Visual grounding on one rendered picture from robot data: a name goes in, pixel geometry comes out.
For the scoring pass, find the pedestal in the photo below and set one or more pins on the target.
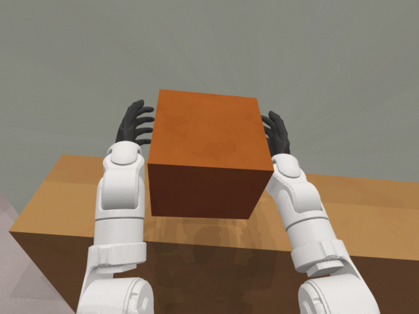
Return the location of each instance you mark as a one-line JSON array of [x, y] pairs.
[[222, 265]]

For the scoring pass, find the robot right hand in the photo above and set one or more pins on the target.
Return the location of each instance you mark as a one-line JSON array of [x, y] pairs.
[[278, 142]]

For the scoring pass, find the carton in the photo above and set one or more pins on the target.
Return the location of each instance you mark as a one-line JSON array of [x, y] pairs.
[[209, 156]]

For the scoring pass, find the left robot forearm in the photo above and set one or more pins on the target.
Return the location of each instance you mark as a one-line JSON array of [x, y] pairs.
[[120, 210]]

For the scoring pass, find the right robot forearm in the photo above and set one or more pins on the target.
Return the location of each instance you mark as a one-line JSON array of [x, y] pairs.
[[315, 248]]

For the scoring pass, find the robot right upper arm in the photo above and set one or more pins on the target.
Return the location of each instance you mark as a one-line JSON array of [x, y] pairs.
[[338, 294]]

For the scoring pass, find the robot left hand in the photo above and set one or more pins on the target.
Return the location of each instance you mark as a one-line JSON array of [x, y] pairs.
[[127, 130]]

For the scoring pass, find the robot left upper arm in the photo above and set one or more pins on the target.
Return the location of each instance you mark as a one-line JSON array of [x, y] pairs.
[[132, 295]]

